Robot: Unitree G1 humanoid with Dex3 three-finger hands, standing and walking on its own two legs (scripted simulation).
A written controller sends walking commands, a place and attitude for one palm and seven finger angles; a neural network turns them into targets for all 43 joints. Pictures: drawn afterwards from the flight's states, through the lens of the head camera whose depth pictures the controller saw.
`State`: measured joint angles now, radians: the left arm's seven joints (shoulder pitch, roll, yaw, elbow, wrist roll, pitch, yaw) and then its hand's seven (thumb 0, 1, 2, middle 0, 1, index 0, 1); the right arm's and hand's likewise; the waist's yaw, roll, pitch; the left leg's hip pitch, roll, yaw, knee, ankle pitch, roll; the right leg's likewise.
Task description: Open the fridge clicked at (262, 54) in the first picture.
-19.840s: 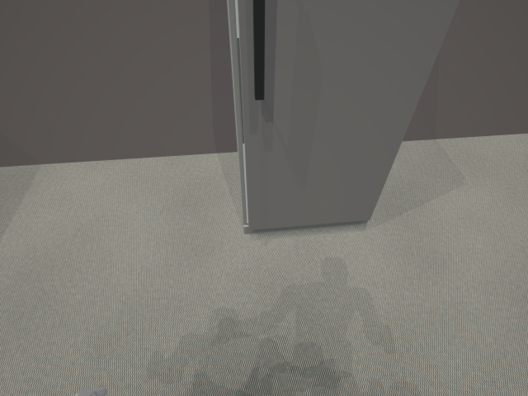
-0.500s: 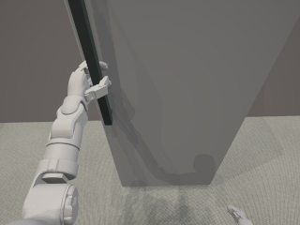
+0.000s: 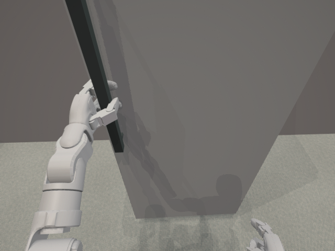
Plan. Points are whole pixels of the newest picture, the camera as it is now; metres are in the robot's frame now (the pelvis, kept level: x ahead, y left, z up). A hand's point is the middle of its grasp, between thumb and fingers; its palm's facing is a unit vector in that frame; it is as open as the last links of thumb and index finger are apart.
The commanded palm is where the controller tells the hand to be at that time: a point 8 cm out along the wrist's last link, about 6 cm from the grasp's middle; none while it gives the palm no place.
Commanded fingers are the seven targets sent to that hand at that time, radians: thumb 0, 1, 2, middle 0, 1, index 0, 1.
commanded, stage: pull the door a little, standing still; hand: left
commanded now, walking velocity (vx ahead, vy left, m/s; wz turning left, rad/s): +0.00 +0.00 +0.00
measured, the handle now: (100, 72) +0.42 +0.18 +0.25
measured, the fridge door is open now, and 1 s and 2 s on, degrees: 1 27 48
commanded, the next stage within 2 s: walk backward, drawing the door open in 0.22 s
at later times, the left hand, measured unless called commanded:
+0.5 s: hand (112, 148) +0.27 +0.13 +0.18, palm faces +0.06 -0.98 -0.18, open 7.0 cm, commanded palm +0.23 +0.18 +0.18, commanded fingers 0.00 0.90 0.90 -0.45 -1.40 -0.45 -1.40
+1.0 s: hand (136, 204) +0.16 +0.06 +0.17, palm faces +0.07 -0.98 -0.18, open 7.3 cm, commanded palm +0.13 +0.11 +0.18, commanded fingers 0.00 0.90 0.90 -0.45 -1.40 -0.45 -1.40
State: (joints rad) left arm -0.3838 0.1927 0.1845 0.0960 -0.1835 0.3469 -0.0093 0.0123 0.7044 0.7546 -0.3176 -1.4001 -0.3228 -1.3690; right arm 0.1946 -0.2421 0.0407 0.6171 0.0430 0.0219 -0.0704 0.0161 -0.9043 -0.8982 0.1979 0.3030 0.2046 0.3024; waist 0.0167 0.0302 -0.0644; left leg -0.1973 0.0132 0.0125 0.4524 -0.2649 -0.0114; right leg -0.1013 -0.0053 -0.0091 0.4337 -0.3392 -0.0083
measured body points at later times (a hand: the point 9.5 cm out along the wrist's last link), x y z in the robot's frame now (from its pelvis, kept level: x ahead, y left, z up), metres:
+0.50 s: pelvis -0.01 +0.00 +0.00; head -0.01 -0.03 +0.45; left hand +0.26 +0.18 +0.19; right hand +0.19 -0.22 -0.08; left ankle -0.02 +0.13 -0.74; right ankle -0.07 -0.11 -0.74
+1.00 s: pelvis -0.12 -0.05 -0.01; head -0.08 -0.08 +0.44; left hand +0.15 +0.12 +0.18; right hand +0.04 -0.26 -0.13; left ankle -0.03 +0.12 -0.73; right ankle -0.07 -0.11 -0.74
